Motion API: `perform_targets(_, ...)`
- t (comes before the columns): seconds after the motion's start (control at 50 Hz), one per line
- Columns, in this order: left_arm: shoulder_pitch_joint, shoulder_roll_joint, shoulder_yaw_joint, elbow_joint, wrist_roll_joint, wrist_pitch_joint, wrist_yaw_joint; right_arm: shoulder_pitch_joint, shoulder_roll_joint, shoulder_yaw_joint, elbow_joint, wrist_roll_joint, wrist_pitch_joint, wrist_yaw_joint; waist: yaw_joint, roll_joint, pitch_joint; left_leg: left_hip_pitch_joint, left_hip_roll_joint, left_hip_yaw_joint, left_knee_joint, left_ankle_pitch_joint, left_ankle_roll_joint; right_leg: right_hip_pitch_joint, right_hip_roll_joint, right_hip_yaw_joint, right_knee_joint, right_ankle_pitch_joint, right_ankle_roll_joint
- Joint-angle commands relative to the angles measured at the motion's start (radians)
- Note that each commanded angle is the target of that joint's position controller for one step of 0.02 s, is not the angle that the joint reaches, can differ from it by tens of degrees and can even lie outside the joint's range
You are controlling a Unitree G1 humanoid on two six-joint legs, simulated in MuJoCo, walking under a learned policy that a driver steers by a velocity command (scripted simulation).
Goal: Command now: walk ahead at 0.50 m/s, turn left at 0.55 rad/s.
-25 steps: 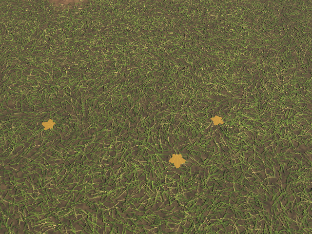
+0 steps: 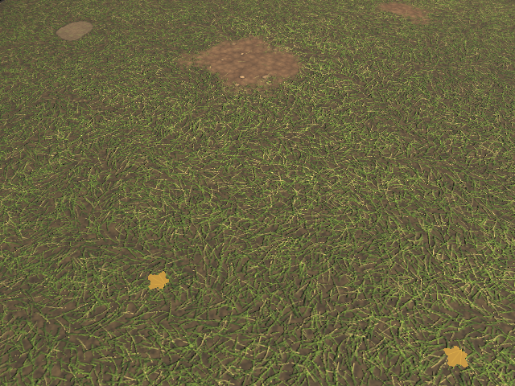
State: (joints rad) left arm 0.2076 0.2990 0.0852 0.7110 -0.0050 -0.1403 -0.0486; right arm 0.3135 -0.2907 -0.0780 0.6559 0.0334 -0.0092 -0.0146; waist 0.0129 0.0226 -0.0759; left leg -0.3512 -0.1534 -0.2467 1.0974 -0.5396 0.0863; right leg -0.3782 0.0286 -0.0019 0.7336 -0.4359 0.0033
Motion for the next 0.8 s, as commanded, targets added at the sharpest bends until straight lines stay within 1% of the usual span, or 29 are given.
perform_targets(0.02,0.174,0.122,0.039,0.002,-0.036,-0.002,-0.012,-0.026,-0.105,-0.015,-0.105,0.035,-0.010,-0.019,0.012,-0.149,0.117,-0.625,0.094,0.026,0.446,0.013,-0.003,0.361,-0.450,0.723,-0.372,0.338,-0.347)
perform_targets(0.04,0.137,0.077,0.020,0.002,-0.034,0.001,-0.012,-0.082,-0.121,-0.019,-0.115,0.019,0.002,-0.018,0.010,-0.037,0.165,-0.597,0.118,0.024,0.388,0.071,-0.009,0.250,-0.420,0.595,-0.344,0.353,-0.318)
perform_targets(0.06,0.130,0.065,0.008,0.011,-0.030,-0.002,-0.009,-0.104,-0.097,-0.011,-0.115,0.003,0.009,-0.009,-0.001,0.001,0.175,-0.535,0.149,0.009,0.301,0.118,-0.005,0.158,-0.373,0.498,-0.347,0.314,-0.275)
perform_targets(0.08,0.111,0.083,0.007,0.027,-0.030,0.002,0.001,-0.110,-0.074,-0.005,-0.131,0.003,0.008,0.007,-0.023,-0.036,0.192,-0.503,0.166,0.003,0.192,0.154,-0.005,0.113,-0.339,0.432,-0.370,0.253,-0.244)
perform_targets(0.12,0.125,0.126,0.016,0.064,-0.005,0.018,0.020,-0.168,-0.019,0.013,-0.159,-0.010,-0.012,0.031,-0.014,-0.079,0.167,-0.429,0.171,0.079,0.044,0.266,-0.012,0.070,-0.297,0.309,-0.414,0.326,-0.226)
perform_targets(0.14,0.164,0.146,0.021,0.091,0.016,0.017,0.028,-0.151,-0.019,0.011,-0.140,-0.033,-0.019,0.036,0.002,-0.074,0.100,-0.438,0.173,0.076,0.117,0.362,-0.010,0.129,-0.326,0.317,-0.369,0.408,-0.241)
perform_targets(0.16,0.187,0.139,0.016,0.099,0.022,0.018,0.032,-0.147,-0.033,0.007,-0.125,-0.033,-0.021,0.042,0.001,-0.027,0.070,-0.471,0.170,0.104,0.092,0.453,-0.007,0.184,-0.308,0.264,-0.325,0.399,-0.234)
perform_targets(0.18,0.201,0.126,0.009,0.110,0.013,0.021,0.037,-0.168,-0.024,0.011,-0.127,-0.036,-0.024,0.049,0.012,-0.041,0.064,-0.484,0.171,0.125,0.058,0.489,-0.005,0.202,-0.295,0.231,-0.314,0.405,-0.220)
perform_targets(0.22,0.367,0.065,-0.011,0.151,-0.003,0.011,0.056,-0.355,-0.034,0.009,-0.169,-0.004,-0.049,0.065,0.109,-0.086,0.130,-0.754,0.190,0.062,-0.094,0.565,-0.013,0.434,-0.286,0.241,-0.278,0.179,-0.185)
perform_targets(0.24,0.412,0.058,-0.015,0.162,-0.004,0.013,0.063,-0.426,-0.018,0.015,-0.188,-0.010,-0.063,0.078,0.134,-0.130,0.150,-0.781,0.214,0.103,-0.161,0.613,-0.016,0.456,-0.297,0.285,-0.276,0.135,-0.189)
perform_targets(0.26,0.377,0.035,-0.025,0.150,-0.014,0.020,0.077,-0.465,-0.029,0.018,-0.202,-0.029,-0.080,0.099,0.119,-0.123,0.167,-0.680,0.239,0.134,-0.326,0.786,-0.017,0.369,-0.262,0.243,-0.268,0.092,-0.168)
perform_targets(0.28,0.345,0.037,-0.027,0.138,-0.010,0.037,0.083,-0.491,-0.001,0.023,-0.194,-0.034,-0.088,0.116,0.119,-0.087,0.178,-0.408,0.191,0.218,-0.457,0.945,-0.017,0.147,-0.211,0.162,-0.286,0.036,-0.140)
perform_targets(0.3,0.330,0.066,-0.020,0.131,-0.010,0.047,0.080,-0.460,0.018,0.025,-0.175,-0.037,-0.095,0.130,0.116,-0.086,0.150,-0.156,0.152,0.249,-0.481,1.050,-0.016,-0.014,-0.191,0.121,-0.292,0.020,-0.120)
perform_targets(0.32,0.322,0.101,-0.010,0.124,-0.013,0.053,0.080,-0.426,0.014,0.019,-0.158,-0.026,-0.092,0.135,0.099,-0.118,0.136,-0.041,0.144,0.240,-0.464,1.066,-0.019,-0.063,-0.193,0.112,-0.280,-0.003,-0.110)
perform_targets(0.36,0.299,0.102,-0.001,0.113,-0.029,0.068,0.085,-0.392,-0.017,0.011,-0.126,0.002,-0.075,0.118,0.079,-0.149,0.173,-0.035,0.168,0.201,-0.537,0.967,-0.041,0.029,-0.189,0.118,-0.201,-0.034,-0.088)
perform_targets(0.4,0.333,0.060,0.000,0.132,-0.033,0.093,0.093,-0.323,-0.045,0.001,-0.063,-0.004,-0.075,0.101,0.066,-0.097,0.179,-0.074,0.242,0.145,-0.694,0.978,-0.049,0.219,-0.193,0.137,-0.007,-0.007,-0.063)
perform_targets(0.42,0.339,0.051,-0.002,0.139,-0.026,0.105,0.094,-0.210,-0.046,-0.006,-0.011,-0.013,-0.079,0.095,0.023,-0.077,0.134,0.014,0.252,0.149,-0.769,1.009,-0.054,0.261,-0.169,0.135,0.154,0.061,-0.057)
perform_targets(0.44,0.323,0.065,0.005,0.147,-0.024,0.114,0.093,-0.048,-0.056,-0.019,0.055,-0.021,-0.080,0.086,-0.064,-0.070,0.069,0.215,0.250,0.182,-0.824,1.037,-0.059,0.207,-0.142,0.112,0.364,0.179,-0.044)
perform_targets(0.46,0.345,0.044,0.007,0.157,-0.024,0.106,0.089,0.121,-0.088,-0.029,0.107,-0.045,-0.080,0.079,-0.143,-0.029,-0.011,0.517,0.305,0.147,-0.753,1.048,-0.033,-0.019,-0.082,0.109,0.655,0.005,-0.016)
perform_targets(0.48,0.454,-0.057,-0.009,0.169,-0.020,0.089,0.068,0.189,-0.121,-0.010,0.134,-0.082,-0.089,0.084,-0.111,0.175,-0.140,0.847,0.394,0.114,-0.373,1.415,-0.051,-0.365,-0.026,0.184,1.034,-0.447,-0.004)
perform_targets(0.5,0.580,-0.047,-0.022,0.154,-0.045,0.058,0.050,0.204,-0.166,-0.029,0.143,-0.059,-0.076,0.082,-0.061,0.392,-0.259,0.913,0.476,0.024,-0.281,1.536,-0.025,-0.501,-0.074,0.268,1.093,-0.344,-0.001)
perform_targets(0.52,0.554,-0.019,-0.020,0.132,-0.066,0.040,0.054,0.194,-0.194,-0.051,0.164,-0.043,-0.054,0.081,-0.058,0.390,-0.302,0.845,0.533,-0.135,-0.419,1.219,0.055,-0.556,-0.079,0.233,1.131,-0.256,0.018)
perform_targets(0.54,0.462,0.007,-0.009,0.087,-0.081,0.038,0.074,0.106,-0.201,-0.057,0.173,-0.041,-0.049,0.079,-0.016,0.249,-0.254,0.615,0.593,-0.231,-0.640,0.657,0.147,-0.542,-0.101,0.154,1.002,-0.004,0.021)
perform_targets(0.56,0.353,0.005,-0.007,0.090,-0.069,0.050,0.107,-0.010,-0.115,-0.028,0.148,-0.051,-0.061,0.070,-0.006,0.112,-0.152,0.405,0.611,-0.286,-0.762,0.491,0.143,-0.503,-0.137,0.135,0.982,0.143,0.003)
perform_targets(0.58,0.337,-0.004,-0.014,0.081,-0.054,0.067,0.117,-0.068,-0.097,-0.019,0.159,-0.055,-0.080,0.070,0.029,0.132,-0.090,0.290,0.644,-0.346,-0.751,0.546,0.160,-0.499,-0.162,0.146,1.000,0.183,-0.003)
perform_targets(0.6,0.311,-0.023,-0.010,0.088,-0.026,0.091,0.114,-0.135,-0.040,0.000,0.169,-0.054,-0.093,0.070,0.070,0.047,0.025,0.108,0.566,-0.179,-0.760,0.665,0.115,-0.420,-0.180,0.174,0.834,0.242,0.011)
perform_targets(0.62,0.259,-0.019,-0.002,0.079,-0.020,0.104,0.110,-0.140,-0.018,0.006,0.187,-0.053,-0.098,0.066,0.061,0.066,0.069,0.051,0.507,-0.052,-0.772,0.632,0.098,-0.379,-0.186,0.191,0.699,0.230,0.013)
perform_targets(0.68,0.120,-0.017,0.002,0.025,-0.010,0.102,0.093,-0.079,-0.031,0.002,0.235,-0.054,-0.117,0.021,0.029,0.104,0.104,0.110,0.478,0.056,-0.818,0.739,0.095,-0.409,-0.175,0.216,0.454,0.299,0.014)
perform_targets(0.8,-0.116,-0.061,-0.019,-0.069,-0.009,0.106,0.027,0.010,-0.065,-0.005,0.265,-0.037,-0.084,-0.023,-0.038,0.025,0.138,0.247,0.420,0.303,-0.858,0.850,0.025,-0.382,-0.100,0.055,0.111,0.507,-0.048)
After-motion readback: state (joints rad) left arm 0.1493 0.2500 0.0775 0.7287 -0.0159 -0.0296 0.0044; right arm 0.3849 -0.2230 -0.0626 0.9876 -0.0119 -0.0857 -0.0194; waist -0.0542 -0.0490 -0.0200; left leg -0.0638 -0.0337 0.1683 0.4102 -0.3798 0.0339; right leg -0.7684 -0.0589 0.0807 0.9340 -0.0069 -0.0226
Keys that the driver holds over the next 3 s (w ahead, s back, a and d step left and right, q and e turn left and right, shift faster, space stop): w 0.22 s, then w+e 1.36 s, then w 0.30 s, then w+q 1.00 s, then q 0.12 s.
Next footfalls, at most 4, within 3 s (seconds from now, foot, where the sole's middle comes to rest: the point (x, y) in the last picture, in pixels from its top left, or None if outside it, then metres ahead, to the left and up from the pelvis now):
0.46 left None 0.40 0.23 -0.91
0.98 right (280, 370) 0.68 -0.03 -0.91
1.46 left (258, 280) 1.00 0.03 -0.91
1.94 right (368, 276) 1.02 -0.35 -0.91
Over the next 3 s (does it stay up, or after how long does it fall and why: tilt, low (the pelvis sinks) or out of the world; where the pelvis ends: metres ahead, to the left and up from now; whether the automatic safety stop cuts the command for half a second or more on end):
stays up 1.47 -0.46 -0.16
